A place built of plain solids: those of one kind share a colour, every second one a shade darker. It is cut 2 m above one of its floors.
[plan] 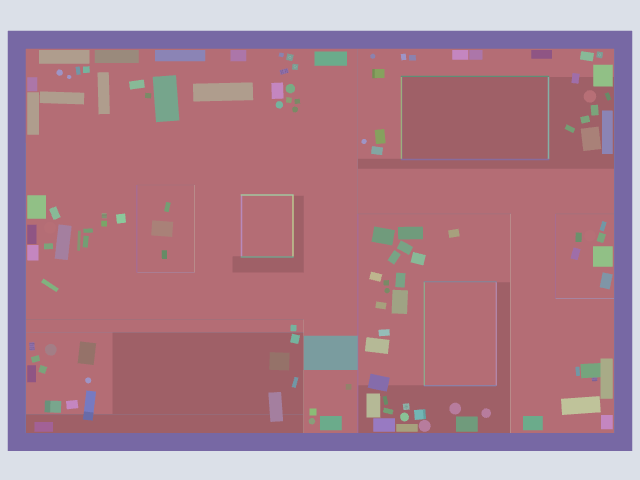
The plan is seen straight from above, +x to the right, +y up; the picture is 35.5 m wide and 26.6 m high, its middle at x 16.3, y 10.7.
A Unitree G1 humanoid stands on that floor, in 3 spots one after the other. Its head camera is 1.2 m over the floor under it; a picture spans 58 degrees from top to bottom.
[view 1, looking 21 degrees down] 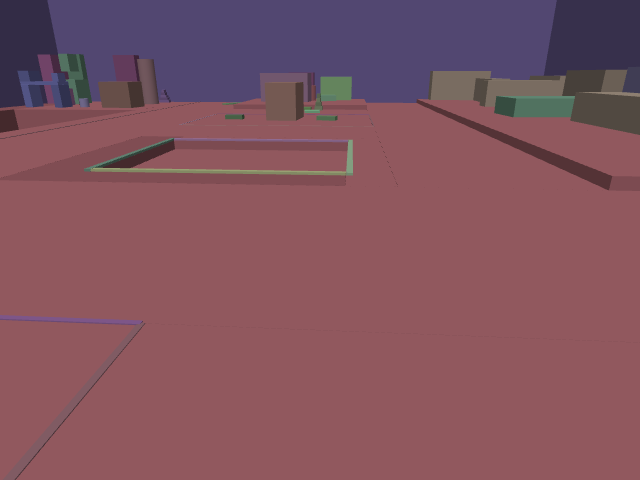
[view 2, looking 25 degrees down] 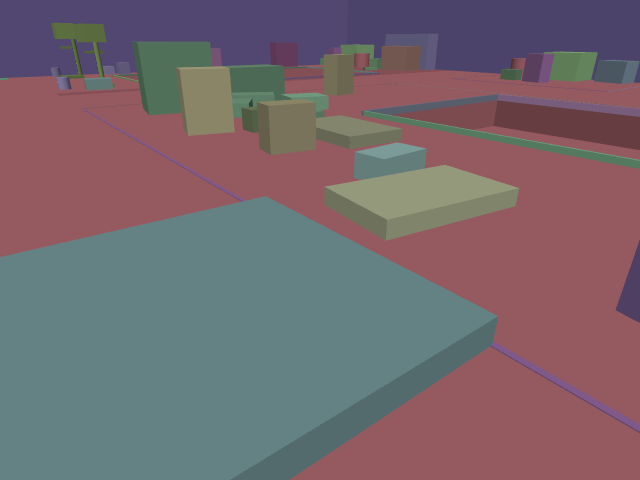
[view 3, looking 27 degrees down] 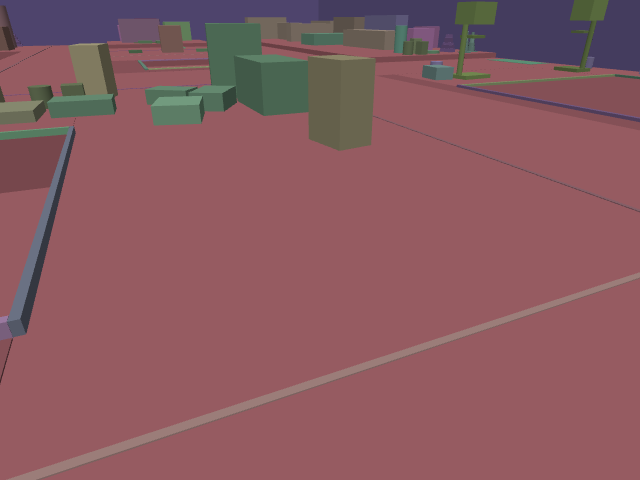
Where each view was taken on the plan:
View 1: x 20.26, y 13.20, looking -176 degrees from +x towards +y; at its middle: floor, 3.35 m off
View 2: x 16.90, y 2.75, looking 53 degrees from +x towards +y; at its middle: step_hump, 2.49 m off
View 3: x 27.94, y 8.96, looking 156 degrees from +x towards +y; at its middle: floor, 2.64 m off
